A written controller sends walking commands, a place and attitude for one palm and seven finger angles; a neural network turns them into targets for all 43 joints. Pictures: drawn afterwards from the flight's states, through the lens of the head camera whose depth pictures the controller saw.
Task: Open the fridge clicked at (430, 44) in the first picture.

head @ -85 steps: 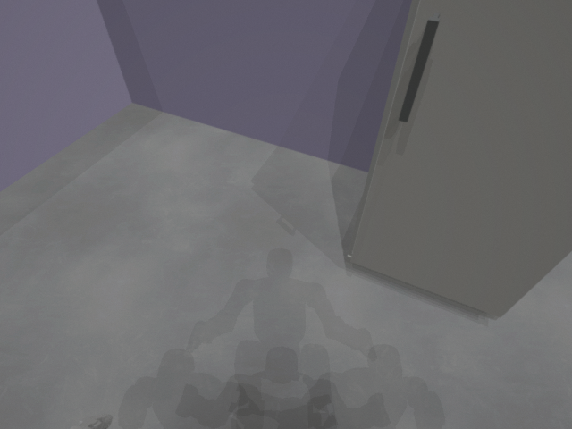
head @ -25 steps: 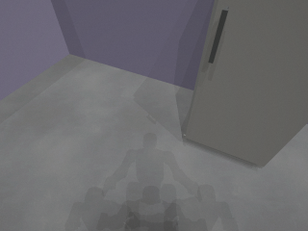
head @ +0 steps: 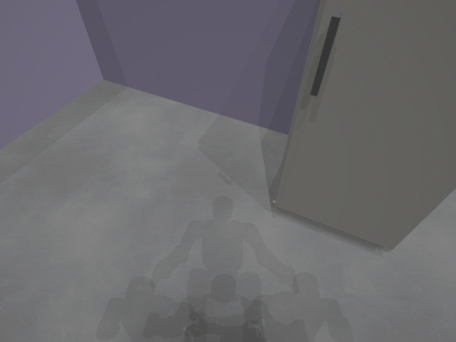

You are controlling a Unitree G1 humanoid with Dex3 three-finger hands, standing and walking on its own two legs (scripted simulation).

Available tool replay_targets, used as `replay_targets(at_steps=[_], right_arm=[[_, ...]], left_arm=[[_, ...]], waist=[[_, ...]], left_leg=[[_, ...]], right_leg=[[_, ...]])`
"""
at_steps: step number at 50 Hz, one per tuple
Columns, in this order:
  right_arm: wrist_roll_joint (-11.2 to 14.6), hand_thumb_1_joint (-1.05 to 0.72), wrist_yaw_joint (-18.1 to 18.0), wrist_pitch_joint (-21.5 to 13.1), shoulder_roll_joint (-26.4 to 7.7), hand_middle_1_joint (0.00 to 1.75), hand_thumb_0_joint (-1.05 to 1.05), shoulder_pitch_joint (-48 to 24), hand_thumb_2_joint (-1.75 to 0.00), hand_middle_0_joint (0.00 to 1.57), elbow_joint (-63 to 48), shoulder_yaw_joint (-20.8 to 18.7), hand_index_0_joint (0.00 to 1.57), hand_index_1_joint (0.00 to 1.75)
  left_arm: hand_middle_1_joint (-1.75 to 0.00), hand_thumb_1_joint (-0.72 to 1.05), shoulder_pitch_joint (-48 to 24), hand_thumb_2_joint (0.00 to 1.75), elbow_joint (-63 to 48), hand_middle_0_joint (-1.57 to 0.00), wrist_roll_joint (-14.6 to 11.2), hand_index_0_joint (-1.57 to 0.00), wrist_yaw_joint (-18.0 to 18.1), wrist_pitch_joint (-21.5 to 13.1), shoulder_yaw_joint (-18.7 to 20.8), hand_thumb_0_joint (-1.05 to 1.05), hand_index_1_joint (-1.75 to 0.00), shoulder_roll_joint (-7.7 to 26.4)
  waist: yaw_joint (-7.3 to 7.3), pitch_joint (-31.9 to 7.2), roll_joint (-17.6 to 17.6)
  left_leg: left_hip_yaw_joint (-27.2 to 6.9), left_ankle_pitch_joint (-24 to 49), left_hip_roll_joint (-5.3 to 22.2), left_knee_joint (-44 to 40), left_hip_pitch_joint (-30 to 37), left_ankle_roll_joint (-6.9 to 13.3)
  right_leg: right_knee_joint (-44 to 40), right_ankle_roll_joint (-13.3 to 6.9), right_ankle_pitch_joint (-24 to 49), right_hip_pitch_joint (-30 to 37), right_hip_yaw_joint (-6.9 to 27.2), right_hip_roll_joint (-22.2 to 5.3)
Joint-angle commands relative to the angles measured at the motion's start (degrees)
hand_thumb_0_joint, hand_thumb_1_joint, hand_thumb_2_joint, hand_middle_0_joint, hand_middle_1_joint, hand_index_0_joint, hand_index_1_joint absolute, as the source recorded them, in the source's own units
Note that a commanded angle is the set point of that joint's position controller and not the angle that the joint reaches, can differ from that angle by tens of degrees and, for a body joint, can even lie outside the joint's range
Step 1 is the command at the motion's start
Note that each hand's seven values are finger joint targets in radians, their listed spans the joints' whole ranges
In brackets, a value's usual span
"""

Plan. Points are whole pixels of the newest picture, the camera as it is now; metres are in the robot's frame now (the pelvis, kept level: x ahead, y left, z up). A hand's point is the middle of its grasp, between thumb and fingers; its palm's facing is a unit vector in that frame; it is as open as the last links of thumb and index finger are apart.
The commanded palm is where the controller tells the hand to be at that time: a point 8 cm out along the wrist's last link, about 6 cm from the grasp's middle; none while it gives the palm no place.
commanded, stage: turn to face it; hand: left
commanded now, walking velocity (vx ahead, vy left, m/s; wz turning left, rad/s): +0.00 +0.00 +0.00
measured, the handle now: (325, 55) +0.82 -0.22 +0.12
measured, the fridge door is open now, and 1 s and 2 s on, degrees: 0 0 0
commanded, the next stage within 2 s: take the last steps up to it in 0.86 s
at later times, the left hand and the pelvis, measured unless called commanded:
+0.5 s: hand out of the picture +0.06 +0.18 -0.19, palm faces -0.11 -0.96 -0.25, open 7.4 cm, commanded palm none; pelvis -0.02 -0.01 -0.03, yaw -8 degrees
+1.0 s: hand out of the picture +0.08 +0.22 -0.18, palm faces -0.23 -0.95 -0.22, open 7.4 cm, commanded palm none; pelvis -0.04 +0.04 -0.01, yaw -18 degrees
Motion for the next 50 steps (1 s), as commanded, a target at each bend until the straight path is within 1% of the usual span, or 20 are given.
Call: replay_targets(at_steps=[1,5,8,16,19,21,22,23,24,26,28,34,37,38,40,41,43,44,48,50], right_arm=[[0.25,-0.9,-0.78,-1.11,-11.64,0.3,0.0,-2.4,-0.9,0.2,-3.35,-2.6,0.2,0.3],[0.16,-0.9,-1.0,-0.97,-11.68,0.3,0.0,-1.88,-0.9,0.2,-3.53,-2.94,0.2,0.3],[0.02,-0.9,-1.35,0.26,-5.02,0.3,0.0,1.75,-0.9,0.2,-3.75,-2.05,0.2,0.3],[-0.15,-0.9,-2.01,1.37,-5.86,0.3,0.0,3.19,-0.9,0.2,-9.46,-4.67,0.2,0.3],[-0.22,-0.9,-1.9,1.26,-5.86,0.3,0.0,1.37,-0.9,0.2,-11.03,-5.41,0.2,0.3],[-0.24,-0.9,-1.67,1.38,-5.45,0.3,0.0,-0.67,-0.9,0.2,-12.41,-5.72,0.2,0.3],[-0.2,-0.9,-1.63,1.7,-3.94,0.3,0.0,-1.38,-0.9,0.2,-13.07,-5.64,0.2,0.3],[0.07,-0.9,-1.57,2.04,0.0,0.3,0.0,-0.79,-0.9,0.2,-14.24,-5.24,0.2,0.3],[0.12,-0.9,-1.66,2.52,-0.57,0.3,0.0,-1.54,-0.9,0.2,-14.51,-5.05,0.2,0.3],[0.05,-0.9,-1.45,2.16,-0.33,0.3,0.0,1.86,-0.9,0.2,-12.71,-5.37,0.2,0.3],[-0.08,-0.9,-1.32,1.94,0.93,0.3,0.0,4.41,-0.9,0.2,-11.48,-5.11,0.2,0.3],[0.53,-0.9,-1.82,1.37,3.06,0.3,0.0,4.32,-0.9,0.2,-11.98,-4.55,0.2,0.3],[0.74,-0.9,-2.26,0.64,3.51,0.3,0.0,10.5,-0.9,0.2,-10.39,-4.44,0.2,0.3],[0.73,-0.9,-2.49,0.27,2.46,0.3,0.0,12.36,-0.9,0.2,-9.72,-4.5,0.2,0.3],[-0.21,-0.9,-2.46,0.08,-4.87,0.3,0.0,10.59,-0.9,0.2,-11.85,-5.69,0.2,0.3],[-0.57,-0.9,-2.62,0.26,-4.53,0.3,0.0,8.38,-0.9,0.2,-12.28,-5.61,0.2,0.3],[-0.91,-0.9,-2.84,0.07,-0.91,0.3,0.0,4.4,-0.9,0.2,-12.69,-4.5,0.2,0.3],[-0.91,-0.9,-2.79,-0.05,-0.69,0.3,0.0,3.44,-0.9,0.2,-12.87,-4.46,0.2,0.3],[-1.04,-0.9,-2.74,-0.08,-0.06,0.3,0.0,8.31,-0.9,0.2,-10.67,-4.48,0.2,0.3],[-1.36,-0.9,-2.49,-0.04,-1.2,0.3,0.0,12.63,-0.9,0.2,-8.98,-4.98,0.2,0.3]], left_arm=[[-0.3,0.9,-2.11,0.9,-3.73,-0.2,0.08,-0.2,0.78,-1.43,2.19,0.0,-0.3,11.76],[-0.3,0.9,-2.38,0.9,-4.26,-0.2,0.16,-0.2,0.7,-1.18,2.43,0.0,-0.3,11.81],[-0.3,0.9,0.96,0.9,-4.55,-0.2,0.11,-0.2,0.98,0.81,1.66,0.0,-0.3,5.68],[-0.3,0.9,3.83,0.9,-10.42,-0.2,0.63,-0.2,0.34,2.32,3.31,0.0,-0.3,4.22],[-0.3,0.9,6.08,0.9,-11.34,-0.2,0.64,-0.2,-0.01,2.6,3.72,0.0,-0.3,2.25],[-0.3,0.9,9.96,0.9,-11.06,-0.2,0.76,-0.2,-0.24,2.6,4.23,0.0,-0.3,1.42],[-0.3,0.9,12.32,0.9,-10.79,-0.2,1.2,-0.2,-0.12,2.1,4.84,0.0,-0.3,3.11],[-0.3,0.9,13.66,0.9,-10.89,-0.2,1.72,-0.2,0.55,1.35,5.69,0.0,-0.3,7.4],[-0.3,0.9,14.87,0.9,-11.28,-0.2,0.89,-0.2,1.06,1.18,5.59,0.0,-0.3,7.69],[-0.3,0.9,8.07,0.9,-12.72,-0.2,0.93,-0.2,1.53,1.38,5.43,0.0,-0.3,5.48],[-0.3,0.9,5.88,0.9,-13.9,-0.2,0.97,-0.2,1.58,1.15,5.21,0.0,-0.3,3.59],[-0.3,0.9,9.13,0.9,-12.74,-0.2,1.24,-0.2,1.47,1.71,6.01,0.0,-0.3,3.75],[-0.3,0.9,6.85,0.9,-13.02,-0.2,0.89,-0.2,1.56,2.06,6.13,0.0,-0.3,3.23],[-0.3,0.9,6.01,0.9,-13.37,-0.2,0.61,-0.2,1.39,2.23,5.75,0.0,-0.3,2.02],[-0.3,0.9,5.87,0.9,-15.06,-0.2,0.19,-0.2,0.43,2.39,4.87,0.0,-0.3,-2.77],[-0.3,0.9,3.9,0.9,-15.05,-0.2,0.88,-0.2,0.61,2.78,5.43,0.0,-0.3,-1.22],[-0.3,0.9,6.27,0.9,-12.58,-0.2,1.29,-0.2,0.06,2.95,6.21,0.0,-0.3,-0.95],[-0.3,0.9,7.73,0.9,-11.73,-0.2,1.06,-0.2,-0.15,2.98,5.93,0.0,-0.3,-1.92],[-0.3,0.9,4.93,0.9,-11.99,-0.2,0.63,-0.2,-0.31,2.88,4.68,0.0,-0.3,-4.0],[-0.3,0.9,2.38,0.9,-12.47,-0.2,0.85,-0.2,-0.79,2.53,4.16,0.0,-0.3,-4.31]], waist=[[-0.29,-4.67,0.33],[-0.5,-4.08,0.18],[-0.84,-3.76,-0.44],[-0.76,-3.91,3.89],[0.68,-3.11,8.69],[2.79,-2.88,7.47],[4.11,-2.84,-0.65],[3.88,-2.88,-18.45],[4.96,-2.65,-16.72],[0.6,-2.01,-7.62],[-0.52,-4.82,-6.73],[1.15,-6.47,-8.92],[-1.72,-7.88,-9.32],[-2.53,-7.48,-6.95],[-2.07,-2.78,15.05],[-2.3,-0.28,14.55],[0.88,1.14,7.99],[1.57,0.59,8.37],[-0.8,-0.08,9.41],[-3.17,-1.03,8.95]], left_leg=[[-5.37,10.83,6.61,-2.64,1.05,1.89],[-4.16,11.09,6.99,-1.53,2.09,1.63],[-1.08,10.07,7.18,1.54,1.34,0.45],[-1.48,6.44,11.59,5.07,-1.68,2.94],[-3.41,6.78,15.86,4.18,-6.2,5.81],[-1.68,4.66,15.94,8.67,-11.8,5.81],[2.62,-0.49,10.59,18.65,-15.74,2.55],[6.9,-16.47,0.79,33.29,-23.26,-1.62],[-1.25,-22.69,-0.47,41.32,-23.23,-1.48],[-3.95,-15.61,1.85,45.42,-24.38,-1.21],[-1.76,-12.67,1.8,41.68,-20.11,-1.76],[0.27,-13.63,-0.24,22.54,-13.93,-1.11],[0.93,-5.86,-0.86,7.53,-3.75,-0.39],[0.15,-4.27,0.83,3.13,1.96,0.26],[-20.74,-5.99,20.35,-7.75,2.28,7.58],[-22.22,-3.43,23.76,-8.77,-5.33,10.46],[-12.55,6.01,17.1,-5.44,-8.28,9.93],[-7.97,10.41,15.2,-3.86,-6.37,9.44],[-4.33,20.46,14.29,-0.6,-1.36,9.92],[-5.91,15.86,16.59,-1.17,1.82,10.24]], right_leg=[[-2.91,-1.69,11.29,1.21,5.18,-7.12],[-2.44,-1.96,13.47,-0.24,6.19,-6.65],[0.98,-1.28,15.71,-2.94,7.26,-6.25],[13.33,-1.09,12.41,-10.91,6.98,-1.78],[21.14,-0.22,0.07,-10.93,3.29,0.13],[18.38,-0.29,-3.17,-5.95,2.47,-0.91],[11.01,-1.8,5.89,-3.27,9.1,-4.15],[0.21,-6.19,11.49,-2.77,29.83,-14.68],[-6.97,-9.84,10.02,-6.71,37.6,-17.96],[-4.34,-12.39,5.65,-5.7,31.05,-14.91],[-2.28,-10.9,8.41,-6.03,23.97,-11.39],[-1.74,-10.55,11.8,-4.0,24.61,-9.63],[0.58,-7.22,9.16,-7.93,23.4,-7.54],[2.36,-5.02,4.0,-12.88,20.72,-4.99],[20.95,0.35,-13.75,-26.53,6.49,5.35],[31.16,1.91,-16.82,-25.61,5.19,3.23],[42.0,2.32,-12.05,-23.59,4.54,2.03],[42.7,2.52,-11.26,-23.79,3.29,1.42],[32.9,2.78,-12.41,-20.99,-0.11,-0.25],[26.27,2.33,-14.29,-18.98,-2.73,-0.4]])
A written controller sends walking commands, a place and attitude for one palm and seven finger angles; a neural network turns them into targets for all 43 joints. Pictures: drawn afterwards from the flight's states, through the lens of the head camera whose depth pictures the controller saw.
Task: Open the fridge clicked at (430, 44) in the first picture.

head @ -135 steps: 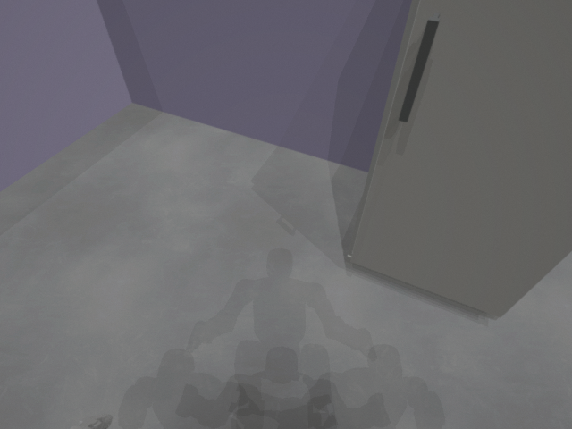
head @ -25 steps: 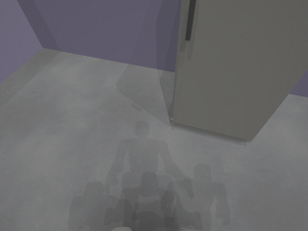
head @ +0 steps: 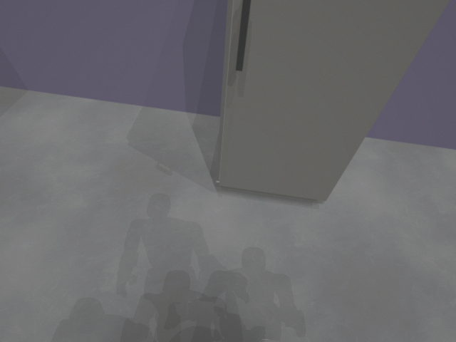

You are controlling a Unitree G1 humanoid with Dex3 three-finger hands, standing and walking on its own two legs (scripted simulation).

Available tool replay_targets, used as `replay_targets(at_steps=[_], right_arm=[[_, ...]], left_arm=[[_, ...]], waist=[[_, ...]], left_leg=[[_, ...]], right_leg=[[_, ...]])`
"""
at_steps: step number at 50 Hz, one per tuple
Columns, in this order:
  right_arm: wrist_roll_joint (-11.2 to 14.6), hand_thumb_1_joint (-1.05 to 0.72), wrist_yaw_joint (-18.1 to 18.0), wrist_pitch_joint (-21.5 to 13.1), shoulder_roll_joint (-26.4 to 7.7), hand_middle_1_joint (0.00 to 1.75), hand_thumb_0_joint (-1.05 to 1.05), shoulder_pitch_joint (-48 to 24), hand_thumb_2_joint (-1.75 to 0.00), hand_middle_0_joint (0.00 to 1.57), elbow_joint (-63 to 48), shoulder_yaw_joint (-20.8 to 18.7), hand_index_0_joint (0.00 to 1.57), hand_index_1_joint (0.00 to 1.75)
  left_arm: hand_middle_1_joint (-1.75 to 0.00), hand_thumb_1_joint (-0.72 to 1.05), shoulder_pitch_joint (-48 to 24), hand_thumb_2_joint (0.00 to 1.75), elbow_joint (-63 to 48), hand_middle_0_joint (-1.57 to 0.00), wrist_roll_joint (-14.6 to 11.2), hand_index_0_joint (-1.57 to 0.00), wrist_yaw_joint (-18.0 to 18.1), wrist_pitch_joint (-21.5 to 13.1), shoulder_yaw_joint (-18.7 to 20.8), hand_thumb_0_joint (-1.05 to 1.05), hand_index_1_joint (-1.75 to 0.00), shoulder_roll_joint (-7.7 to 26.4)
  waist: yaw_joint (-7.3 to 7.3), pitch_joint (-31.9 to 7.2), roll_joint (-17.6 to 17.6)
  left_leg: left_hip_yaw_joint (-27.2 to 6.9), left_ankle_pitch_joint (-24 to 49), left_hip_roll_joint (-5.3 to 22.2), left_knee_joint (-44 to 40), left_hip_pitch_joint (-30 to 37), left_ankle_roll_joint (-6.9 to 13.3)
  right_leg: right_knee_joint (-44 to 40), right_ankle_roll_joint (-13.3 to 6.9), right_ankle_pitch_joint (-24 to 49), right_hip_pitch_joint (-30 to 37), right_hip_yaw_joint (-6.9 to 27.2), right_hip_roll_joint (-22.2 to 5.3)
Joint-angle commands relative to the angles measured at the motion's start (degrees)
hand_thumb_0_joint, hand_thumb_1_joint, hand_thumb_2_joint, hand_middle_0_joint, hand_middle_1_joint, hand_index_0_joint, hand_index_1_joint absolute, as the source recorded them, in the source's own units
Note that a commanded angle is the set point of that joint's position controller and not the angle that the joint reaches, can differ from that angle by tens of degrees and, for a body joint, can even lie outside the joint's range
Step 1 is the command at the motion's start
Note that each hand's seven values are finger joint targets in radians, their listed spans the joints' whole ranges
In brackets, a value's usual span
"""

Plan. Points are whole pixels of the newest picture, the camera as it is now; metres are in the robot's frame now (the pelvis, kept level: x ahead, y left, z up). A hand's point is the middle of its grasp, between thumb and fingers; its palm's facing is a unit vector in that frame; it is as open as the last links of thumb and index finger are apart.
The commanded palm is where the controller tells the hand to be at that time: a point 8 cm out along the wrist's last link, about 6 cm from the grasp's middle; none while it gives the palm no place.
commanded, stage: take the last steps up to it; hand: left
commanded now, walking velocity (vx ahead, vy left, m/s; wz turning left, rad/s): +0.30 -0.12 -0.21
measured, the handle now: (243, 30) +0.90 +0.03 +0.13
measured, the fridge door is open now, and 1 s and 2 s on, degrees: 0 0 0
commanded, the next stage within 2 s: come to a stop and stand still in 1.10 s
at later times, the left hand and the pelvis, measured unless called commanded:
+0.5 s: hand out of the picture +0.04 +0.15 -0.19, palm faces -0.02 -0.99 -0.10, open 7.4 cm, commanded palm none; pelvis +0.09 -0.01 -0.01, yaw -5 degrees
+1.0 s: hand (188, 234) +0.39 +0.12 -0.17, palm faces -0.16 -0.98 -0.15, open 7.4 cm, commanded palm none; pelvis +0.27 -0.04 +0.00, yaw -8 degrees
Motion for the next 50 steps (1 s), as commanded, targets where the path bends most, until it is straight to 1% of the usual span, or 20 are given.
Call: replay_targets(at_steps=[1,3,6,7,8,9,10,14,22,25,26,27,28,30,31,34,38,45,48,50], right_arm=[[-0.31,-0.9,-0.43,-1.05,-12.09,0.3,0.0,5.27,-0.9,0.2,-0.79,-3.56,0.2,0.3],[-0.41,-0.9,-0.22,-1.07,-13.16,0.3,0.0,5.77,-0.9,0.2,0.02,-3.91,0.2,0.3],[-0.23,-0.9,0.06,-1.25,-12.92,0.3,0.0,5.47,-0.9,0.2,1.11,-3.78,0.2,0.3],[0.18,-0.9,0.28,-1.43,-11.41,0.3,0.0,5.23,-0.9,0.2,1.1,-3.48,0.2,0.3],[0.94,-0.9,0.66,-1.77,-7.4,0.3,0.0,4.27,-0.9,0.2,-0.33,-2.26,0.2,0.3],[0.35,-0.9,1.06,-1.82,-6.85,0.3,0.0,-3.33,-0.9,0.2,-3.76,-1.79,0.2,0.3],[0.21,-0.9,1.17,-1.49,-8.06,0.3,0.0,-4.92,-0.9,0.2,-3.89,-2.13,0.2,0.3],[-0.21,-0.9,2.43,-0.81,-5.34,0.3,0.0,-1.02,-0.9,0.2,-0.43,-2.66,0.2,0.3],[0.55,-0.9,3.31,-1.82,-2.92,0.3,0.0,-0.73,-0.9,0.2,-0.55,-2.76,0.2,0.3],[0.25,-0.9,2.3,-3.12,-4.47,0.3,0.0,8.98,-0.9,0.2,3.09,-3.17,0.2,0.3],[-0.36,-0.9,1.55,-3.65,-9.21,0.3,0.0,16.05,-0.9,0.2,5.13,-4.08,0.2,0.3],[-0.54,-0.9,1.0,-3.64,-14.89,0.3,0.0,22.83,-0.9,0.2,6.6,-5.04,0.2,0.3],[-0.23,-0.9,0.23,-3.07,-13.83,0.3,0.0,22.12,-0.9,0.2,7.79,-4.61,0.2,0.3],[0.21,-0.9,0.05,-3.55,-8.3,0.3,0.0,13.35,-0.9,0.2,5.52,-3.36,0.2,0.3],[0.1,-0.9,-0.08,-4.18,-6.22,0.3,0.0,11.59,-0.9,0.2,5.52,-2.64,0.2,0.3],[0.45,-0.9,-0.23,-5.01,-4.17,0.3,0.0,10.01,-0.9,0.2,6.11,-2.12,0.2,0.3],[0.68,-0.9,-0.07,-5.0,-3.76,0.3,0.0,12.58,-0.9,0.2,7.44,-2.14,0.2,0.3],[0.03,-0.9,0.29,-4.42,-3.65,0.3,0.0,17.48,-0.9,0.2,9.64,-2.67,0.2,0.3],[-0.28,-0.9,0.22,-4.13,-4.4,0.3,0.0,16.05,-0.9,0.2,9.5,-3.04,0.2,0.3],[-0.16,-0.9,0.31,-3.78,-5.18,0.3,0.0,14.61,-0.9,0.2,9.57,-3.3,0.2,0.3]], left_arm=[[-0.3,0.9,-3.68,0.9,-4.53,-0.2,0.16,-0.2,-0.93,-1.68,-1.06,0.0,-0.3,0.53],[-0.3,0.9,-4.46,0.9,-4.46,-0.2,0.31,-0.2,-1.52,-2.03,-1.06,0.0,-0.3,0.42],[-0.3,0.9,0.68,0.9,-1.99,-0.2,0.39,-0.2,-1.82,-3.16,-0.83,0.0,-0.3,0.48],[-0.3,0.9,4.51,0.9,-0.22,-0.2,0.44,-0.2,-1.47,-3.78,-0.34,0.0,-0.3,2.36],[-0.3,0.9,10.15,0.9,1.71,-0.2,0.69,-0.2,-0.66,-4.59,0.5,0.0,-0.3,7.2],[-0.3,0.9,14.91,0.9,3.12,-0.2,-0.05,-0.2,0.04,-4.51,0.81,0.0,-0.3,10.04],[-0.3,0.9,15.34,0.9,3.89,-0.2,-0.19,-0.2,0.84,-4.99,0.8,0.0,-0.3,8.21],[-0.3,0.9,6.54,0.9,3.02,-0.2,0.35,-0.2,1.07,-6.1,-1.0,0.0,-0.3,3.6],[-0.3,0.9,8.9,0.9,7.03,-0.2,0.6,-0.2,1.08,-7.03,-0.99,0.0,-0.3,3.92],[-0.3,0.9,9.42,0.9,8.19,-0.2,0.14,-0.2,0.85,-6.75,-0.92,0.0,-0.3,2.24],[-0.3,0.9,11.24,0.9,7.67,-0.2,-0.23,-0.2,0.51,-6.57,-1.33,0.0,-0.3,-0.54],[-0.3,0.9,11.95,0.9,6.14,-0.2,-0.56,-0.2,0.04,-6.43,-1.81,0.0,-0.3,-3.19],[-0.3,0.9,8.16,0.9,5.4,-0.2,0.24,-0.2,0.46,-5.8,-1.56,0.0,-0.3,-0.86],[-0.3,0.9,3.39,0.9,4.98,-0.2,0.51,-0.2,-0.51,-6.01,-1.46,0.0,-0.3,-1.23],[-0.3,0.9,3.95,0.9,5.6,-0.2,0.81,-0.2,-0.86,-5.79,-1.34,0.0,-0.3,-2.54],[-0.3,0.9,8.01,0.9,7.1,-0.2,0.86,-0.2,-0.89,-4.47,-1.44,0.0,-0.3,-4.66],[-0.3,0.9,4.35,0.9,5.4,-0.2,0.79,-0.2,-1.09,-3.93,-1.1,0.0,-0.3,-4.3],[-0.3,0.9,-8.14,0.9,1.3,-0.2,0.37,-0.2,-1.43,-4.73,-1.49,0.0,-0.3,-4.38],[-0.3,0.9,-8.44,0.9,1.01,-0.2,0.28,-0.2,-1.41,-5.18,-1.05,0.0,-0.3,-4.03],[-0.3,0.9,-2.87,0.9,2.68,-0.2,0.35,-0.2,-1.22,-5.84,-0.61,0.0,-0.3,-2.81]], waist=[[-3.55,-0.56,11.85],[-4.03,0.63,11.75],[-1.23,-0.75,9.15],[0.53,-2.04,4.7],[2.76,-4.42,-9.42],[6.15,-1.35,-13.17],[5.91,-0.54,-11.46],[-0.71,6.06,-3.24],[-1.5,6.1,-3.29],[-5.42,2.01,2.4],[-7.48,-2.35,13.36],[-8.11,-6.22,25.76],[-8.53,-5.44,22.32],[-5.31,3.24,7.86],[-3.75,4.19,5.39],[-1.08,2.14,8.13],[-1.15,3.99,8.11],[-4.56,7.23,8.34],[-3.91,7.06,9.37],[-0.99,3.75,7.86]], left_leg=[[-11.01,15.75,16.12,-9.01,5.11,8.6],[-12.1,7.27,17.01,-10.17,2.28,8.1],[-9.25,2.98,14.48,-3.71,-1.79,4.76],[-5.83,0.44,12.15,3.35,-8.71,2.4],[3.42,-8.42,5.64,18.13,-21.78,-1.14],[2.13,-20.51,2.04,28.22,-31.06,-2.42],[-2.13,-16.83,4.0,33.2,-31.98,-1.8],[-0.65,-5.29,6.04,33.1,-25.81,-3.16],[2.28,-0.34,4.78,15.27,-15.02,-2.5],[4.16,3.9,2.03,3.89,2.35,-1.91],[-8.23,-1.83,10.45,-2.59,12.74,1.14],[-28.46,-6.21,24.69,-12.8,17.38,6.1],[-33.75,-13.88,26.15,-17.86,12.83,6.25],[-26.13,-12.57,23.39,-18.02,3.32,7.06],[-20.07,-6.83,21.18,-18.12,0.89,5.75],[-7.52,5.25,16.5,-17.02,-0.22,4.99],[-4.26,8.98,14.97,-18.21,2.01,5.33],[-1.69,15.87,15.44,-16.66,5.8,7.14],[-1.51,15.88,16.08,-14.23,4.1,6.77],[0.15,21.29,14.54,-6.56,3.05,5.41]], right_leg=[[-10.52,-0.5,-3.51,0.33,-3.86,-1.76],[-14.58,-1.27,-3.44,3.58,-4.84,-1.6],[-29.72,-2.52,4.6,15.26,-7.19,-0.01],[-34.67,-4.13,6.6,25.12,-3.6,-2.63],[-40.03,-8.87,2.97,36.28,12.3,-15.1],[-43.29,-14.19,5.27,34.48,23.52,-22.44],[-44.4,-16.08,0.61,30.88,24.05,-22.63],[-45.35,-13.42,2.01,16.31,10.96,-16.06],[-43.85,-11.82,5.37,13.27,5.97,-14.5],[-29.85,-8.9,12.55,9.96,1.37,-9.85],[-14.42,-6.24,10.86,3.21,-2.39,-4.9],[3.16,-3.84,-8.19,-5.58,-7.72,1.34],[13.79,-4.81,-8.18,-7.91,-1.26,-0.08],[17.56,-4.46,2.36,-12.21,-0.19,-5.91],[16.12,-3.79,5.48,-10.41,0.04,-7.08],[11.1,-2.05,9.37,-6.64,-1.88,-7.54],[5.89,-0.75,14.07,-10.41,-3.26,-8.38],[-13.09,-1.56,13.45,-9.36,-6.8,-8.08],[-18.51,-3.07,12.06,-2.96,-7.41,-6.69],[-23.59,-4.12,12.35,7.33,-9.76,-3.84]])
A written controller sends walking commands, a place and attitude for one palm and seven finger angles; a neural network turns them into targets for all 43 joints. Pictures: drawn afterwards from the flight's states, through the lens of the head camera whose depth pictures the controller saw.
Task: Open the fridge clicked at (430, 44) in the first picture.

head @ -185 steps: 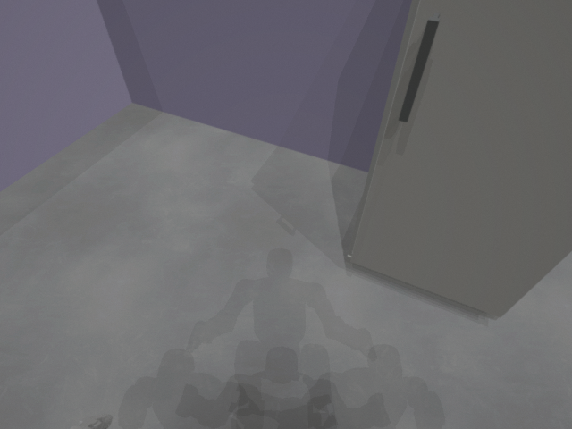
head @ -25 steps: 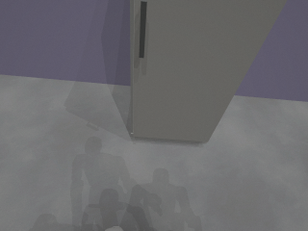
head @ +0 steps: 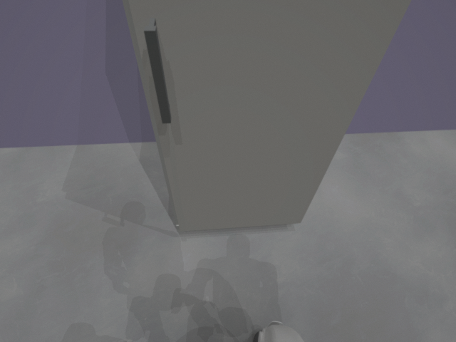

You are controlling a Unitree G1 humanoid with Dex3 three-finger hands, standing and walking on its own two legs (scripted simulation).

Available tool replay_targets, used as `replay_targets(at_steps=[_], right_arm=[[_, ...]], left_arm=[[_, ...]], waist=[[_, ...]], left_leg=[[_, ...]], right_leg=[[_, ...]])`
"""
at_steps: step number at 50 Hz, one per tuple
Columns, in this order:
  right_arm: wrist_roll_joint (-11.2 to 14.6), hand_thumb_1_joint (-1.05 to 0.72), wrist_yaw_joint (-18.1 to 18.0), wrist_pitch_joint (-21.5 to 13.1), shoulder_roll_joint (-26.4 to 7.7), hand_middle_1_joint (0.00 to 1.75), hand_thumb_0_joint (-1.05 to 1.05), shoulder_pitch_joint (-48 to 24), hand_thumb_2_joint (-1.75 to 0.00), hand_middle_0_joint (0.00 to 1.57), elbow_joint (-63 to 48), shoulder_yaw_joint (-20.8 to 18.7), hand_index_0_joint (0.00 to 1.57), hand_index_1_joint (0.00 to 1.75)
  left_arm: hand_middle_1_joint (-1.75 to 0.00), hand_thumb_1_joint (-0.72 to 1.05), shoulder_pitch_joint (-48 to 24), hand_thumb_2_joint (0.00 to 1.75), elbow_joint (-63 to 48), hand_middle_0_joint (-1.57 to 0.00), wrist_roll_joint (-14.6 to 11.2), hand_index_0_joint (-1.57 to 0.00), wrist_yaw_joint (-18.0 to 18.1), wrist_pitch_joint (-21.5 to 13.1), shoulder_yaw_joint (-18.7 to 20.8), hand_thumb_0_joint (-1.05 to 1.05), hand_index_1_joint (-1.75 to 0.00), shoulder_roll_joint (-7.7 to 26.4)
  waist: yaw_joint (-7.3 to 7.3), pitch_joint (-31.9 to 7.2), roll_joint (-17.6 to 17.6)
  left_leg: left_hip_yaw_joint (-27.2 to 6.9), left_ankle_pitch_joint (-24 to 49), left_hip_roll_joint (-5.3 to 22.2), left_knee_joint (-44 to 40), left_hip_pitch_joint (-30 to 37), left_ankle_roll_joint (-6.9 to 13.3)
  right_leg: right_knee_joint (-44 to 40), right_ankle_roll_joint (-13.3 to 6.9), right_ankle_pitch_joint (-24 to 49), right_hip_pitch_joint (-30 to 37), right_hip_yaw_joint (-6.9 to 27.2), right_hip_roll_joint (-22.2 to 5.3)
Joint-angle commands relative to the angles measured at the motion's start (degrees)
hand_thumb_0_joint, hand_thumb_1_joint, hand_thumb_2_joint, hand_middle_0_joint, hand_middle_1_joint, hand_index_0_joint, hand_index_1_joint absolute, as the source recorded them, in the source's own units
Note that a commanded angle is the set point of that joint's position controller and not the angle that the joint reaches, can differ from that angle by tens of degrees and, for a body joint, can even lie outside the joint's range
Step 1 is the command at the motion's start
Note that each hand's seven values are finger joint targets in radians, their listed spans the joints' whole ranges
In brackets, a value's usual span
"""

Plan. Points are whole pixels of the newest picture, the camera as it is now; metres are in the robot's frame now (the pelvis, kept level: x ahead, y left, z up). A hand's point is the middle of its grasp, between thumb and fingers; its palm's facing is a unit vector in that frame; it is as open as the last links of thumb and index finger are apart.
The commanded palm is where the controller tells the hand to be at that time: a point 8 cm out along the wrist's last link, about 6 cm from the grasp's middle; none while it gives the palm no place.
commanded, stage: take the last steps up to it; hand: left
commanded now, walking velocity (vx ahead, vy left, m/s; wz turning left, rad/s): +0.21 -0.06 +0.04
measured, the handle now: (160, 75) +0.62 +0.15 +0.13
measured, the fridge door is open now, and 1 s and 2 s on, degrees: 0 0 0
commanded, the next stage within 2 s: come to a stop and stand still in 0.10 s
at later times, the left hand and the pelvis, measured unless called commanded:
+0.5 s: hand out of the picture +0.15 +0.15 -0.19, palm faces +0.12 -0.98 -0.18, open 7.3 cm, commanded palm none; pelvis +0.14 -0.02 +0.00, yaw +1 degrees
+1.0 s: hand out of the picture +0.12 +0.12 -0.16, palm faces +0.12 -0.97 -0.22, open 7.3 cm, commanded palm none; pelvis +0.11 -0.06 +0.00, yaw +2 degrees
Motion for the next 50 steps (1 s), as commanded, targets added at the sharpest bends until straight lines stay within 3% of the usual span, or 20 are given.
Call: replay_targets(at_steps=[1,2,3,4,7,10,15,18,21,23,27,31,33,34,35,36,37,41,48,50], right_arm=[[0.55,-0.9,-0.44,-0.17,-10.83,0.3,0.0,0.53,-0.9,0.2,-1.21,-2.55,0.2,0.3],[1.2,-0.9,0.07,-0.26,-9.18,0.3,0.0,1.69,-0.9,0.2,-1.18,-2.37,0.2,0.3],[1.9,-0.9,0.24,-0.37,-5.14,0.3,0.0,4.15,-0.9,0.2,-3.09,-1.19,0.2,0.3],[2.0,-0.9,0.02,0.33,-7.34,0.3,0.0,0.88,-0.9,0.2,-4.19,-1.4,0.2,0.3],[0.8,-0.9,0.4,1.19,-5.92,0.3,0.0,-5.19,-0.9,0.2,-5.16,-1.72,0.2,0.3],[0.5,-0.9,0.43,2.37,-4.15,0.3,0.0,-2.11,-0.9,0.2,-4.5,-1.37,0.2,0.3],[1.44,-0.9,-0.1,2.76,-3.43,0.3,0.0,-5.03,-0.9,0.2,-4.92,0.52,0.2,0.3],[1.56,-0.9,-0.34,2.98,-8.88,0.3,0.0,-6.12,-0.9,0.2,-6.25,-0.77,0.2,0.3],[1.33,-0.9,-1.31,3.22,-13.83,0.3,0.0,-10.91,-0.9,0.2,-8.66,-1.69,0.2,0.3],[0.95,-0.9,-1.94,3.59,-14.63,0.3,0.0,-13.38,-0.9,0.2,-9.76,-2.12,0.2,0.3],[0.73,-0.9,-1.58,4.34,-15.83,0.3,0.0,-16.64,-0.9,0.2,-11.99,-3.48,0.2,0.3],[0.61,-0.9,-0.84,4.63,-15.29,0.3,0.0,-19.1,-0.9,0.2,-12.84,-3.88,0.2,0.3],[1.16,-0.9,-0.29,4.76,-14.49,0.3,0.0,-19.69,-0.9,0.2,-12.6,-3.73,0.2,0.3],[1.65,-0.9,0.08,4.76,-11.87,0.3,0.0,-19.18,-0.9,0.2,-12.69,-3.41,0.2,0.3],[2.14,-0.9,0.55,4.94,-7.85,0.3,0.0,-17.96,-0.9,0.2,-13.4,-2.49,0.2,0.3],[1.8,-0.9,0.93,5.49,-8.31,0.3,0.0,-19.8,-0.9,0.2,-13.9,-2.23,0.2,0.3],[1.34,-0.9,0.98,6.29,-8.83,0.3,0.0,-21.73,-0.9,0.2,-13.91,-2.39,0.2,0.3],[1.15,-0.9,1.37,5.69,-10.31,0.3,0.0,-16.32,-0.9,0.2,-10.26,-2.32,0.2,0.3],[1.51,-0.9,0.62,4.83,-9.67,0.3,0.0,-16.1,-0.9,0.2,-10.87,-1.39,0.2,0.3],[1.75,-0.9,0.34,4.49,-9.05,0.3,0.0,-13.51,-0.9,0.2,-9.87,-1.16,0.2,0.3]], left_arm=[[-0.3,0.9,10.81,0.9,0.14,-0.2,0.21,-0.2,0.2,-2.82,0.68,0.0,-0.3,3.43],[-0.3,0.9,18.74,0.9,2.68,-0.2,0.51,-0.2,0.75,-3.67,1.67,0.0,-0.3,7.56],[-0.3,0.9,24.2,0.9,3.69,-0.2,0.23,-0.2,1.58,-4.1,3.11,0.0,-0.3,14.01],[-0.3,0.9,22.7,0.9,3.29,-0.2,-0.76,-0.2,1.87,-3.67,2.88,0.0,-0.3,14.92],[-0.3,0.9,9.1,0.9,0.2,-0.2,-0.5,-0.2,2.62,-3.62,0.45,0.0,-0.3,5.49],[-0.3,0.9,8.39,0.9,-0.12,-0.2,0.24,-0.2,3.11,-4.51,-0.41,0.0,-0.3,2.42],[-0.3,0.9,6.65,0.9,-0.13,-0.2,-0.25,-0.2,3.52,-3.05,-1.21,0.0,-0.3,4.41],[-0.3,0.9,7.75,0.9,-0.66,-0.2,-0.91,-0.2,3.73,-1.21,-0.77,0.0,-0.3,5.57],[-0.3,0.9,11.33,0.9,-1.5,-0.2,-0.97,-0.2,4.09,0.59,-0.89,0.0,-0.3,4.29],[-0.3,0.9,10.39,0.9,-1.67,-0.2,-0.91,-0.2,4.02,1.19,-0.2,0.0,-0.3,4.84],[-0.3,0.9,10.19,0.9,-3.0,-0.2,-0.65,-0.2,3.68,1.34,0.21,0.0,-0.3,3.73],[-0.3,0.9,12.45,0.9,-3.75,-0.2,-0.54,-0.2,3.42,1.15,-0.11,0.0,-0.3,2.46],[-0.3,0.9,16.16,0.9,-2.46,-0.2,-0.28,-0.2,3.47,0.57,-0.31,0.0,-0.3,2.59],[-0.3,0.9,16.68,0.9,-2.3,-0.2,0.21,-0.2,3.71,0.07,-0.38,0.0,-0.3,4.62],[-0.3,0.9,13.37,0.9,-3.28,-0.2,0.55,-0.2,3.81,-0.77,-0.37,0.0,-0.3,8.88],[-0.3,0.9,11.62,0.9,-4.41,-0.2,0.3,-0.2,3.51,-0.55,-0.35,0.0,-0.3,11.14],[-0.3,0.9,10.37,0.9,-4.5,-0.2,0.35,-0.2,3.48,-0.71,-0.03,0.0,-0.3,11.28],[-0.3,0.9,7.57,0.9,-4.17,-0.2,0.14,-0.2,3.48,-1.05,-0.1,0.0,-0.3,9.72],[-0.3,0.9,13.39,0.9,-1.32,-0.2,0.32,-0.2,3.9,-0.95,0.78,0.0,-0.3,10.56],[-0.3,0.9,11.89,0.9,-0.71,-0.2,0.22,-0.2,3.92,-0.78,0.73,0.0,-0.3,10.37]], waist=[[7.41,-1.99,5.43],[10.37,-8.18,-1.78],[10.13,-14.76,-16.17],[10.26,-13.97,-11.09],[5.01,-0.94,-3.76],[1.88,-2.08,-2.46],[2.6,-4.67,-3.58],[2.52,-4.71,0.45],[3.83,-4.22,18.38],[3.75,-4.76,14.34],[3.39,-8.29,7.79],[4.09,-8.82,10.7],[5.8,-8.92,8.24],[5.96,-7.42,0.77],[4.11,-4.3,-10.96],[5.22,-2.77,-9.7],[6.02,-0.08,-13.71],[4.47,0.83,-6.66],[7.8,-3.19,-7.84],[6.6,-4.55,-8.87]], left_leg=[[-4.8,27.3,10.37,9.6,-8.37,5.97],[-2.76,20.05,7.25,24.35,-17.18,3.96],[-2.12,-11.94,-1.75,43.4,-31.58,1.53],[-9.18,-14.72,-0.5,52.38,-32.87,2.7],[-11.5,-1.8,5.16,52.5,-33.16,2.26],[-9.41,-1.71,4.92,41.04,-26.87,0.6],[-7.69,5.12,1.18,17.05,-18.0,-1.05],[-9.74,29.75,3.7,6.05,-8.38,0.19],[-20.87,57.92,16.54,0.87,-8.43,10.04],[-20.54,56.52,17.53,1.38,-7.67,13.17],[-16.42,51.55,15.92,4.14,-3.68,12.79],[-15.18,37.67,14.0,3.75,-8.92,10.75],[-13.41,22.76,10.58,6.33,-14.35,7.57],[-11.27,10.76,6.2,10.54,-17.84,4.37],[-7.75,-2.72,-0.01,14.81,-23.1,0.5],[-9.54,-8.46,-1.16,19.32,-20.36,0.05],[-11.66,-8.79,-0.85,24.14,-21.71,0.32],[-12.12,-1.76,-0.5,30.54,-25.04,-0.2],[-10.18,-5.62,-1.18,21.03,-24.48,-1.52],[-9.09,-3.13,-1.56,13.53,-19.73,-1.44]], right_leg=[[-10.13,-2.16,2.15,20.03,-3.97,4.68],[-11.99,-4.73,1.29,34.02,4.09,-2.42],[-17.66,-10.83,6.59,45.38,27.27,-17.97],[-22.39,-13.71,1.36,38.43,29.42,-20.2],[-26.65,-10.2,-3.52,18.47,15.84,-13.92],[-25.16,-9.73,13.41,14.14,6.9,-11.04],[-18.03,-8.8,31.25,17.45,3.0,-7.59],[-10.71,-3.82,19.57,13.71,2.0,-4.43],[3.42,1.68,-15.37,10.75,-0.45,3.04],[15.73,1.28,-23.08,6.79,4.68,3.32],[18.16,1.89,-20.22,3.63,5.08,4.0],[4.1,1.34,-15.58,11.02,2.84,3.58],[-8.79,1.62,-3.53,19.01,1.27,3.89],[-17.19,1.05,0.26,20.39,6.2,0.44],[-22.77,-3.06,0.72,17.66,19.61,-10.05],[-26.69,-7.21,-5.4,10.12,22.14,-15.04],[-28.85,-7.9,-10.93,6.8,24.86,-14.3],[-24.71,-7.29,1.01,13.59,16.71,-11.24],[-19.33,-9.58,21.2,24.93,15.0,-12.94],[-17.77,-8.6,21.62,24.38,13.48,-11.54]])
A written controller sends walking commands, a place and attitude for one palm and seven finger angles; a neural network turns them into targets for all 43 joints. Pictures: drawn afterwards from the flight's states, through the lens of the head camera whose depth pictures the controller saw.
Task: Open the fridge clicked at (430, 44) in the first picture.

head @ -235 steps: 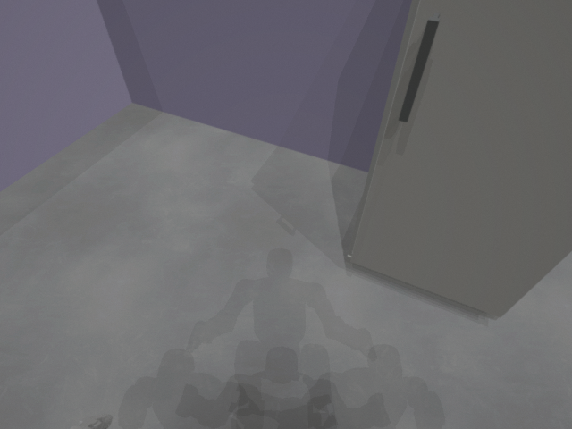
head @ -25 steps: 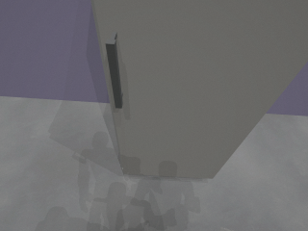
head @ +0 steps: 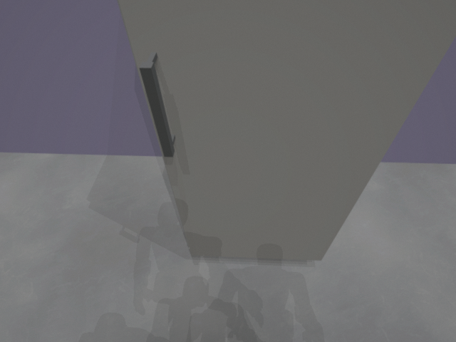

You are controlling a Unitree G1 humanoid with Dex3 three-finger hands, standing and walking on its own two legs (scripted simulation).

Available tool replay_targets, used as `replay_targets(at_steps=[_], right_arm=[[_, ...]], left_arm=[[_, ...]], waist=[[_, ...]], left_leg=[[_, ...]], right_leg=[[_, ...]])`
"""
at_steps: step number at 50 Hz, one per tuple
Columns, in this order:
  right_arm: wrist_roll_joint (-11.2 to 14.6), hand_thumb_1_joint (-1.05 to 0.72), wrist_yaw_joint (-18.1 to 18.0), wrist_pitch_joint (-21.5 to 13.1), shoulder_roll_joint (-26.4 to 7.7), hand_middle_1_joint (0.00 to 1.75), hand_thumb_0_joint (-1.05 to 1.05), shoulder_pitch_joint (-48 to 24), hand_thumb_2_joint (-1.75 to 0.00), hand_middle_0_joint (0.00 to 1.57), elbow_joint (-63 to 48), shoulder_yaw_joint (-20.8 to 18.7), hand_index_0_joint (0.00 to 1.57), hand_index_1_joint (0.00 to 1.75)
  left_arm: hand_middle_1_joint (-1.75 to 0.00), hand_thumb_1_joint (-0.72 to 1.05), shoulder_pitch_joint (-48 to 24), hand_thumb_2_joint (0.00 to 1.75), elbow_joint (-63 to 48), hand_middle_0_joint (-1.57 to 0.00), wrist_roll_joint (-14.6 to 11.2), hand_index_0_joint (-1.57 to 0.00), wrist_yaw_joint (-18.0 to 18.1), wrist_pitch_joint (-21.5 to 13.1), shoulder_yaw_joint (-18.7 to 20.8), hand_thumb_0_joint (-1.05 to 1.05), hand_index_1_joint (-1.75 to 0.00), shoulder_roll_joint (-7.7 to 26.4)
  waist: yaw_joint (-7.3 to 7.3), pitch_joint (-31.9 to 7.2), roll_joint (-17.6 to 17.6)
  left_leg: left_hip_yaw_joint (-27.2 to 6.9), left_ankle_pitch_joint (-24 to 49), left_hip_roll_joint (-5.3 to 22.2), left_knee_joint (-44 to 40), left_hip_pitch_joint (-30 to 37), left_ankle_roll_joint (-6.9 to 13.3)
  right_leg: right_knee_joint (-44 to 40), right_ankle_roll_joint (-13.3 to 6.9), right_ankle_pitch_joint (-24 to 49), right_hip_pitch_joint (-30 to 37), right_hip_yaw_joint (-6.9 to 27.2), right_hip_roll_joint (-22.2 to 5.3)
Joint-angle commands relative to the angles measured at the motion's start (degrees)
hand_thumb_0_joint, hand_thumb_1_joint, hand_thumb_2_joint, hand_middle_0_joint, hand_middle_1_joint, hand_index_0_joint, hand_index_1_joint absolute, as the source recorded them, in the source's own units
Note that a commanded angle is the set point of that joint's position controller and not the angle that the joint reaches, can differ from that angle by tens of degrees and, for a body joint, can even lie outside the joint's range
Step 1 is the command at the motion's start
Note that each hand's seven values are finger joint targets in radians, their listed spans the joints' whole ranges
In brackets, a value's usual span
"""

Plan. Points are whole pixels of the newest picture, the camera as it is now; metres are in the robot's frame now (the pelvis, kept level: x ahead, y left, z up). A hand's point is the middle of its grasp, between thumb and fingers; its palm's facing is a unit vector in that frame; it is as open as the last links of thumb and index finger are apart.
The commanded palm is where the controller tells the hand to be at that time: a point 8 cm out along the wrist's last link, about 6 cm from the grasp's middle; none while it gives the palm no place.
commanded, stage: come to a stop and stand still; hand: left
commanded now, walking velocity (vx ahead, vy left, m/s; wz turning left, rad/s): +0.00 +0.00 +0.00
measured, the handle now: (161, 109) +0.52 +0.19 +0.12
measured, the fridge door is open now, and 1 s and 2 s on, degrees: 0 0 0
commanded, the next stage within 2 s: look again from close up in 1.36 s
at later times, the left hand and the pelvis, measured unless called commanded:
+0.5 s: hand out of the picture -0.02 +0.21 -0.18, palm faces +0.03 -0.98 -0.18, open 7.4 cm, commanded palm none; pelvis -0.01 +0.04 +0.00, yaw -1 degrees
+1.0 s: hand out of the picture -0.01 +0.20 -0.18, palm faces +0.04 -0.97 -0.22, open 7.4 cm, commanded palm none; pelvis -0.03 +0.02 -0.01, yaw +0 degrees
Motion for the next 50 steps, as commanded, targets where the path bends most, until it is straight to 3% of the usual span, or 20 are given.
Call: replay_targets(at_steps=[1,2,3,4,5,6,7,10,13,15,28,29,30,31,32,34,36,39,43,50], right_arm=[[0.55,-0.9,-0.5,-2.41,0.12,0.3,0.0,1.12,-0.9,0.2,-3.16,0.4,0.2,0.3],[0.53,-0.9,-0.63,-2.79,0.09,0.3,0.0,3.69,-0.9,0.2,-1.85,0.52,0.2,0.3],[0.37,-0.9,-0.78,-3.32,-1.39,0.3,0.0,5.04,-0.9,0.2,-1.05,0.52,0.2,0.3],[0.06,-0.9,-0.99,-3.64,-3.94,0.3,0.0,4.13,-0.9,0.2,-1.3,0.21,0.2,0.3],[0.07,-0.9,-1.02,-3.42,-5.43,0.3,0.0,2.94,-0.9,0.2,-2.03,0.13,0.2,0.3],[-0.01,-0.9,-1.22,-3.62,-4.92,0.3,0.0,1.15,-0.9,0.2,-1.49,0.38,0.2,0.3],[0.05,-0.9,-1.41,-3.65,-4.47,0.3,0.0,0.07,-0.9,0.2,-1.51,0.6,0.2,0.3],[0.23,-0.9,-1.54,-3.74,-3.63,0.3,0.0,-0.29,-0.9,0.2,-1.03,0.92,0.2,0.3],[0.31,-0.9,-1.35,-3.84,-2.76,0.3,0.0,1.09,-0.9,0.2,-0.16,0.83,0.2,0.3],[0.36,-0.9,-1.27,-3.94,-2.64,0.3,0.0,1.77,-0.9,0.2,0.4,0.92,0.2,0.3],[0.54,-0.9,-1.48,-4.79,-0.73,0.3,0.0,4.62,-0.9,0.2,2.99,1.6,0.2,0.3],[0.92,-0.9,-0.74,-5.58,-3.25,0.3,0.0,0.68,-0.9,0.2,-1.35,2.0,0.2,0.3],[0.67,-0.9,-0.63,-5.75,-1.61,0.3,0.0,1.03,-0.9,0.2,-2.73,2.37,0.2,0.3],[0.28,-0.9,-0.75,-6.21,-0.28,0.3,0.0,6.01,-0.9,0.2,-2.43,2.27,0.2,0.3],[0.31,-0.9,-1.05,-6.26,-1.13,0.3,0.0,6.9,-0.9,0.2,-2.1,2.02,0.2,0.3],[0.46,-0.9,-1.46,-5.63,-1.57,0.3,0.0,5.36,-0.9,0.2,-2.75,1.85,0.2,0.3],[0.32,-0.9,-1.37,-5.24,-1.69,0.3,0.0,4.82,-0.9,0.2,-3.46,1.89,0.2,0.3],[0.21,-0.9,-1.08,-4.75,-1.79,0.3,0.0,4.67,-0.9,0.2,-4.01,1.71,0.2,0.3],[0.07,-0.9,-0.82,-4.54,-1.86,0.3,0.0,5.27,-0.9,0.2,-4.26,1.77,0.2,0.3],[0.02,-0.9,-0.66,-4.45,-2.03,0.3,0.0,5.73,-0.9,0.2,-3.84,1.82,0.2,0.3]], left_arm=[[-0.3,0.9,1.74,0.9,-0.85,-0.2,-0.24,-0.2,0.86,-0.45,2.54,0.0,-0.3,11.97],[-0.3,0.9,0.26,0.9,-0.72,-0.2,-0.68,-0.2,0.84,-0.25,2.38,0.0,-0.3,11.27],[-0.3,0.9,-0.26,0.9,-0.98,-0.2,-1.07,-0.2,0.66,0.04,1.95,0.0,-0.3,9.67],[-0.3,0.9,0.56,0.9,-1.2,-0.2,-1.21,-0.2,0.39,0.43,1.53,0.0,-0.3,7.28],[-0.3,0.9,-0.03,0.9,-1.41,-0.2,-0.81,-0.2,0.31,0.66,1.15,0.0,-0.3,6.04],[-0.3,0.9,-1.65,0.9,-0.65,-0.2,-0.75,-0.2,0.31,1.09,0.68,0.0,-0.3,5.06],[-0.3,0.9,-1.62,0.9,-0.15,-0.2,-0.63,-0.2,0.24,1.24,0.45,0.0,-0.3,5.15],[-0.3,0.9,0.91,0.9,2.26,-0.2,-0.53,-0.2,-0.14,0.97,-0.1,0.0,-0.3,5.9],[-0.3,0.9,1.41,0.9,3.78,-0.2,-0.51,-0.2,-0.13,0.66,-0.44,0.0,-0.3,6.11],[-0.3,0.9,1.52,0.9,4.15,-0.2,-0.52,-0.2,-0.08,0.47,-0.63,0.0,-0.3,6.18],[-0.3,0.9,3.13,0.9,5.64,-0.2,-0.89,-0.2,0.37,-0.7,-0.97,0.0,-0.3,5.31],[-0.3,0.9,6.0,0.9,6.6,-0.2,-0.3,-0.2,2.81,-1.56,-1.9,0.0,-0.3,6.86],[-0.3,0.9,5.41,0.9,5.78,-0.2,-0.32,-0.2,2.21,-2.67,-1.64,0.0,-0.3,8.77],[-0.3,0.9,5.9,0.9,4.33,-0.2,-0.55,-0.2,1.87,-2.82,-1.67,0.0,-0.3,8.07],[-0.3,0.9,4.83,0.9,3.81,-0.2,-0.67,-0.2,1.54,-2.45,-1.64,0.0,-0.3,7.45],[-0.3,0.9,3.79,0.9,2.67,-0.2,-0.86,-0.2,1.11,-1.7,-1.69,0.0,-0.3,6.49],[-0.3,0.9,2.84,0.9,1.86,-0.2,-0.66,-0.2,0.83,-1.21,-1.61,0.0,-0.3,6.6],[-0.3,0.9,2.74,0.9,0.89,-0.2,-0.74,-0.2,0.67,-0.93,-1.49,0.0,-0.3,6.68],[-0.3,0.9,3.06,0.9,-0.5,-0.2,-0.76,-0.2,0.56,-0.82,-1.16,0.0,-0.3,7.5],[-0.3,0.9,3.08,0.9,-1.84,-0.2,-0.83,-0.2,0.41,-0.98,-0.9,0.0,-0.3,8.26]], waist=[[-0.28,-4.31,-10.12],[-1.51,-4.44,-9.22],[-1.73,-4.79,-4.18],[-0.73,-4.17,3.19],[-0.35,-2.06,4.75],[-0.58,0.54,9.09],[-0.17,2.22,10.41],[0.44,2.84,7.4],[-0.39,3.35,2.6],[-0.42,4.21,1.42],[-1.34,1.21,-0.37],[-0.56,2.69,0.58],[-1.91,0.57,1.05],[-2.49,-7.17,1.48],[-2.55,-10.51,2.24],[-2.08,-5.55,1.39],[-2.1,0.05,0.46],[-2.14,4.03,-0.66],[-2.04,4.79,-1.65],[-2.16,3.91,-1.59]], left_leg=[[1.03,5.08,-0.27,-14.46,2.69,-0.03],[1.61,10.98,-0.12,-20.47,8.66,0.33],[-0.95,15.8,2.57,-22.9,12.93,1.38],[-6.38,20.57,8.5,-23.01,12.15,3.65],[-8.3,19.04,11.9,-24.31,6.7,5.26],[-9.96,14.69,11.48,-28.77,2.68,5.96],[-9.3,12.3,10.66,-30.19,1.05,5.98],[-6.48,9.26,7.95,-29.19,1.07,4.92],[-5.74,4.88,6.55,-29.37,1.06,3.92],[-5.45,5.82,6.35,-29.4,1.3,3.82],[-2.14,15.6,5.28,-26.18,6.85,3.04],[-0.81,24.19,6.31,-15.35,2.63,1.95],[-0.61,24.51,3.53,-16.28,3.68,1.56],[-1.46,22.72,3.4,-16.43,5.81,1.9],[-2.39,29.2,4.21,-15.92,7.33,2.33],[-2.75,25.53,4.86,-17.06,5.64,3.03],[-3.22,20.19,4.67,-18.55,2.3,3.18],[-3.73,9.99,3.65,-20.86,-0.29,3.29],[-3.55,5.92,2.99,-21.97,-1.16,3.19],[-2.89,6.3,2.79,-21.95,0.63,2.99]], right_leg=[[-4.79,-6.93,21.78,6.45,10.41,-12.28],[-3.59,-5.0,17.18,2.58,8.99,-10.56],[-1.06,-2.72,11.59,-0.91,6.54,-7.34],[0.07,-0.34,3.77,-3.58,3.52,-3.54],[0.19,1.01,-1.83,-1.69,0.97,-1.93],[1.47,2.13,-2.62,-0.73,-0.53,-1.17],[1.88,2.17,-2.36,0.26,-0.39,-1.08],[-1.57,1.55,2.12,2.45,0.98,-1.65],[-4.07,1.63,3.56,2.74,2.03,-2.21],[-4.74,1.6,4.4,2.52,2.23,-2.46],[-6.54,1.07,8.02,2.87,3.53,-3.39],[-3.15,-0.26,18.89,1.72,6.08,-5.25],[-0.66,-0.82,30.39,3.16,4.09,-6.46],[2.78,-1.33,27.02,6.74,4.15,-5.95],[4.15,-1.25,23.53,7.59,3.06,-4.85],[1.79,-0.87,11.89,3.87,2.46,-3.52],[0.69,-0.69,7.18,1.16,2.53,-3.05],[-1.86,-0.79,0.29,-1.21,3.83,-2.8],[-3.42,-0.8,-3.03,-1.72,4.4,-2.86],[-5.83,-0.97,-4.81,-2.3,5.28,-3.23]])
